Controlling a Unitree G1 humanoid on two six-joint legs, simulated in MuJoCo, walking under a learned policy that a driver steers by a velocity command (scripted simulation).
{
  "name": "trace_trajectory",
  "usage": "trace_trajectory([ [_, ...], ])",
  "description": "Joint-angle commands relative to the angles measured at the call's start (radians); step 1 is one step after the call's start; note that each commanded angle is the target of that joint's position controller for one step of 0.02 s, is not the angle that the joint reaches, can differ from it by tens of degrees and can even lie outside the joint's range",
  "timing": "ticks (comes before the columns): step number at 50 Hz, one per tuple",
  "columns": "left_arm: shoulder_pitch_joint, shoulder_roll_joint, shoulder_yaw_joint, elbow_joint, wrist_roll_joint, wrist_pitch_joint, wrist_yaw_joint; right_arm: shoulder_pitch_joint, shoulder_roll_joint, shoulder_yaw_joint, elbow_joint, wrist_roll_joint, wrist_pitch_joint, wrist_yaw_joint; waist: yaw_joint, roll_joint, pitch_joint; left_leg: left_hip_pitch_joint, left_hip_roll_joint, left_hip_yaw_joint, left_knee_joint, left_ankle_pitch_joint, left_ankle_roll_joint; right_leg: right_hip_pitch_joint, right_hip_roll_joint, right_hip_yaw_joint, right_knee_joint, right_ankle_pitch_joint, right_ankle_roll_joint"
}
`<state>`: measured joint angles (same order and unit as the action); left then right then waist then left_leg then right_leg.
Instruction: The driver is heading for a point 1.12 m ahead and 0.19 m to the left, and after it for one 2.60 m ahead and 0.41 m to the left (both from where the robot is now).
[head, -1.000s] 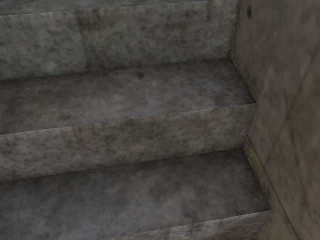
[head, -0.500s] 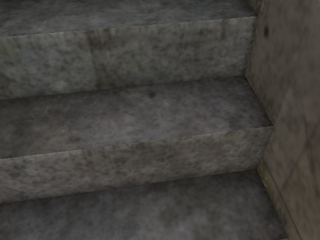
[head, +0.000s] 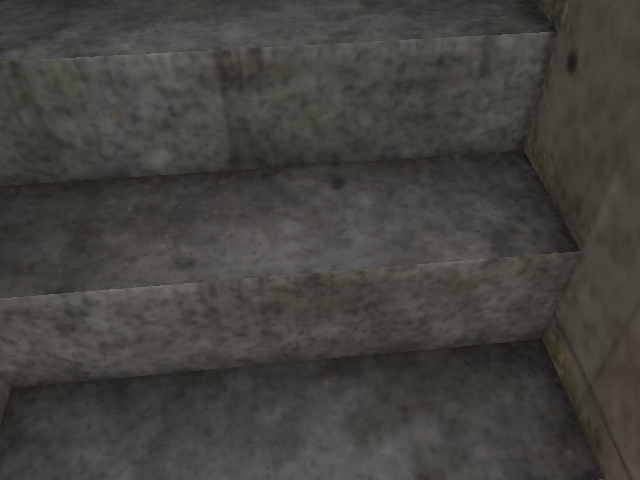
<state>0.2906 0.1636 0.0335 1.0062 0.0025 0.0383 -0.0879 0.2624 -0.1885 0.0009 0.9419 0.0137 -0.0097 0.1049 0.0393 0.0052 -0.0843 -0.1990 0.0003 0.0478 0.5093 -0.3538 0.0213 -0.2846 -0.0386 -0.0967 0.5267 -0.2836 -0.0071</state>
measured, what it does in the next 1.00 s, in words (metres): climbs: left foot 0.21 m higher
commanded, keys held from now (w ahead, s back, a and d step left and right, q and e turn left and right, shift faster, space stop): no key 0.20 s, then w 0.80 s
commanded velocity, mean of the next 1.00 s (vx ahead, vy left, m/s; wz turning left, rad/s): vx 0.29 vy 0.00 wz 0.00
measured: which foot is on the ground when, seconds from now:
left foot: down 0.00-0.58, up 0.60-0.90, down 0.92-1.00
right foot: down 0.00-0.94, up 0.96-1.00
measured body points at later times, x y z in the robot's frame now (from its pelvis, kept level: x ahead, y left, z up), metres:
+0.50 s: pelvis +0.00 +0.00 +0.01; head -0.02 -0.01 +0.46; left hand -0.02 +0.22 -0.15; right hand -0.07 -0.20 -0.15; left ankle -0.06 +0.10 -0.73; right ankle -0.01 -0.11 -0.73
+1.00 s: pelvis +0.08 +0.09 +0.10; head +0.09 +0.10 +0.55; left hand +0.13 +0.35 -0.05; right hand +0.29 -0.13 +0.01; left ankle +0.19 +0.19 -0.53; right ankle -0.01 -0.09 -0.57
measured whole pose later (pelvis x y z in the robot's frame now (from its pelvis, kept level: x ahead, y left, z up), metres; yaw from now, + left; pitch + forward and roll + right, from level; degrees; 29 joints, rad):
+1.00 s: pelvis +0.08 +0.09 +0.10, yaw +1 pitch +6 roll +2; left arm 0.25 0.29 0.04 1.04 0.06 -0.08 -0.08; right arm -0.03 -0.18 0.04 0.81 0.00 0.04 -0.02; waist -0.04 -0.07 -0.11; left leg -0.92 -0.09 0.03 1.23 -0.53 0.11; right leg -0.48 -0.10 0.09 1.03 0.16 -0.22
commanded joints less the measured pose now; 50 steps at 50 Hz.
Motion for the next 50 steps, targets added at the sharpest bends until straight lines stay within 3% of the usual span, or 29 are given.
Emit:
trace_trajectory([
  [1,0.021,-0.009,-0.030,-0.020,0.009,0.006,-0.025,0.103,0.003,0.026,-0.005,-0.007,0.013,0.028,-0.013,0.002,0.074,0.002,0.008,-0.051,-0.093,0.366,0.033,-0.008,-0.007,0.017,-0.081,0.216,-0.064],
  [4,-0.002,0.001,-0.036,-0.013,0.010,0.002,-0.019,0.107,0.007,0.028,-0.023,0.004,0.002,0.032,-0.008,0.001,0.069,0.000,0.013,-0.064,-0.105,0.413,0.041,0.006,-0.007,0.010,-0.080,0.228,-0.050],
  [10,0.004,0.030,-0.036,0.002,0.013,-0.004,-0.023,0.157,0.005,0.027,-0.012,-0.006,0.001,0.029,-0.006,0.003,0.105,-0.055,-0.007,-0.070,-0.149,0.246,0.045,0.013,-0.015,0.015,-0.098,0.164,-0.042],
  [15,0.034,0.096,-0.007,0.004,0.044,0.002,-0.003,0.222,-0.067,0.009,0.007,-0.032,-0.005,-0.012,-0.005,0.024,0.190,-0.155,0.048,-0.168,-0.229,-0.321,0.136,-0.076,-0.030,0.049,-0.110,-0.240,-0.093],
  [19,0.022,0.051,-0.011,-0.019,0.066,-0.019,0.025,0.284,-0.080,0.011,0.035,-0.032,-0.009,-0.053,-0.027,0.053,0.168,-0.072,0.135,-0.313,-0.295,-0.342,0.230,-0.143,-0.031,0.048,-0.053,-0.124,-0.114],
  [22,0.069,0.027,-0.015,-0.022,0.078,-0.025,0.031,0.238,-0.068,0.014,0.017,-0.023,0.006,-0.052,-0.005,0.048,0.172,-0.108,0.143,-0.323,-0.345,-0.243,0.253,-0.060,-0.022,0.029,-0.048,-0.012,-0.141],
  [24,0.085,0.027,-0.014,-0.025,0.085,-0.019,0.031,0.230,-0.039,0.020,0.012,-0.035,0.013,-0.047,-0.001,0.009,0.152,-0.108,0.117,-0.273,-0.307,-0.141,0.250,-0.013,-0.025,0.050,-0.084,0.006,-0.178],
  [27,0.161,0.060,-0.003,0.001,0.091,0.001,0.030,0.271,0.003,0.029,0.043,-0.061,0.010,-0.045,-0.002,-0.060,0.128,-0.086,0.020,-0.129,-0.134,0.063,0.202,0.048,-0.092,0.171,-0.177,0.015,-0.269],
  [28,0.228,0.062,-0.002,0.020,0.078,0.005,0.036,0.282,0.034,0.045,0.053,-0.073,0.011,-0.043,0.026,-0.076,0.105,-0.165,-0.003,-0.080,-0.052,0.110,0.167,0.128,-0.157,0.270,-0.227,0.004,-0.307],
  [29,0.297,0.064,0.000,0.040,0.079,0.014,0.040,0.261,0.057,0.053,0.051,-0.076,0.011,-0.050,0.059,-0.115,0.081,-0.286,-0.020,-0.061,0.059,0.125,0.137,0.238,-0.230,0.398,-0.255,-0.008,-0.356],
  [31,0.430,0.119,0.022,0.074,0.079,0.018,0.048,0.142,0.040,0.057,0.019,-0.062,0.016,-0.073,0.130,-0.195,0.080,-0.599,-0.007,-0.047,0.355,0.038,0.088,0.410,-0.384,0.626,-0.323,-0.029,-0.443],
  [32,0.524,0.143,0.032,0.101,0.078,0.001,0.043,0.065,0.024,0.057,0.007,-0.057,0.011,-0.078,0.178,-0.241,0.118,-0.777,0.001,-0.045,0.788,-0.087,0.071,0.422,-0.443,0.682,-0.331,0.106,-0.485],
  [33,0.605,0.128,0.025,0.146,0.087,-0.025,0.046,0.035,0.029,0.060,0.001,-0.046,0.012,-0.072,0.194,-0.239,0.082,-1.000,0.015,-0.105,1.333,-0.160,0.088,0.493,-0.438,0.658,-0.298,0.094,-0.451],
  [35,0.577,0.046,-0.008,0.217,0.119,-0.065,0.045,-0.193,0.066,0.065,-0.129,-0.051,0.003,-0.066,0.130,-0.185,0.122,-1.499,0.031,-0.188,1.930,-0.321,0.197,0.570,-0.418,0.590,-0.276,-0.015,-0.336],
  [36,0.536,-0.012,-0.023,0.263,0.131,-0.084,0.038,-0.377,0.057,0.074,-0.234,-0.033,0.007,-0.075,0.118,-0.142,0.146,-1.681,0.065,-0.202,1.997,-0.523,0.232,0.578,-0.430,0.523,-0.303,0.068,-0.297],
  [37,0.395,-0.042,-0.035,0.253,0.146,-0.101,0.043,-0.452,0.088,0.091,-0.315,-0.011,0.026,-0.086,0.058,-0.055,0.142,-1.631,0.098,-0.190,1.891,-0.562,0.257,0.445,-0.397,0.414,-0.385,0.023,-0.245],
  [38,0.230,-0.003,-0.030,0.216,0.174,-0.114,0.022,-0.450,0.072,0.096,-0.363,0.007,0.037,-0.101,-0.016,0.053,0.128,-1.380,0.148,-0.135,1.524,-0.431,0.262,0.180,-0.297,0.280,-0.486,-0.141,-0.181],
  [39,-0.041,0.090,-0.006,0.112,0.184,-0.119,0.000,-0.409,0.035,0.080,-0.399,0.047,0.041,-0.110,-0.136,0.079,0.178,-0.923,0.143,-0.086,1.208,-0.347,0.287,-0.345,-0.162,0.117,-0.587,-0.247,-0.145],
  [40,0.012,0.262,0.035,0.076,0.087,-0.113,-0.027,-0.538,-0.013,0.090,-0.457,0.038,0.070,-0.054,-0.156,-0.015,0.123,-0.418,0.032,0.066,1.150,-0.447,0.167,-0.765,-0.151,0.157,-0.781,-0.215,-0.221],
  [41,-0.050,0.292,0.034,0.030,0.037,-0.128,-0.036,-0.359,0.024,0.098,-0.375,0.029,0.081,-0.019,-0.216,-0.131,0.152,-0.308,-0.024,0.193,1.300,-0.264,0.078,-0.787,-0.190,0.092,-0.783,0.124,-0.257],
  [42,-0.068,0.335,0.031,0.026,0.050,-0.135,-0.050,-0.011,-0.015,0.082,-0.221,0.024,0.083,-0.024,-0.306,-0.204,0.115,-0.342,-0.065,0.174,1.378,0.014,0.068,-0.622,-0.205,0.009,-0.637,0.698,-0.258],
  [43,-0.110,0.386,0.046,-0.013,0.050,-0.147,-0.054,0.082,-0.075,0.070,-0.193,0.024,0.100,-0.026,-0.341,-0.251,0.027,-0.454,-0.099,0.174,1.182,0.092,0.055,-0.329,-0.213,-0.028,-0.455,1.389,-0.280],
  [44,0.085,0.272,0.019,0.054,0.037,-0.155,-0.055,-0.067,-0.122,0.061,-0.232,0.017,0.105,-0.037,-0.234,-0.217,-0.091,-0.488,-0.138,0.199,0.920,0.042,0.101,-0.099,-0.250,0.007,-0.309,1.870,-0.340],
  [45,0.263,0.239,0.014,0.137,0.069,-0.153,-0.072,-0.054,-0.140,0.049,-0.218,0.021,0.107,-0.036,-0.221,-0.253,-0.228,-0.375,-0.137,0.138,0.712,0.047,0.145,0.019,-0.253,0.042,-0.129,1.944,-0.353],
  [46,0.335,0.202,0.005,0.185,0.137,-0.129,-0.102,0.032,-0.180,0.027,-0.155,0.052,0.108,-0.032,-0.218,-0.242,-0.333,-0.191,-0.153,-0.002,0.535,0.069,0.163,-0.052,-0.225,0.085,0.042,1.773,-0.377],
  [47,0.371,0.161,0.004,0.237,0.164,-0.088,-0.124,0.150,-0.181,0.016,-0.072,0.040,0.114,-0.038,-0.215,-0.152,-0.312,-0.083,-0.114,-0.180,0.395,0.077,0.192,-0.260,-0.146,0.103,0.235,1.177,-0.381],
  [48,0.099,0.111,0.018,0.019,0.005,-0.146,0.022,0.176,-0.114,-0.016,0.026,-0.042,0.066,-0.138,-0.139,0.246,-0.256,-0.088,-0.025,-0.379,0.367,-0.650,0.180,-0.202,-0.025,0.052,0.547,0.612,-0.289],
  [49,-0.073,-0.041,-0.021,-0.042,0.031,-0.139,0.063,0.107,-0.151,-0.022,0.025,-0.030,0.043,-0.181,-0.129,0.256,-0.102,-0.277,0.069,-0.566,0.168,-0.741,0.151,-0.394,0.078,0.263,1.055,0.320,-0.220],
  [50,-0.150,-0.113,-0.046,-0.142,0.053,-0.118,0.085,-0.008,-0.135,-0.020,0.004,-0.038,0.046,-0.203,-0.071,0.302,-0.051,-0.407,0.126,-0.740,-0.056,-0.862,0.056,-0.540,0.146,0.384,1.301,0.292,-0.167],
])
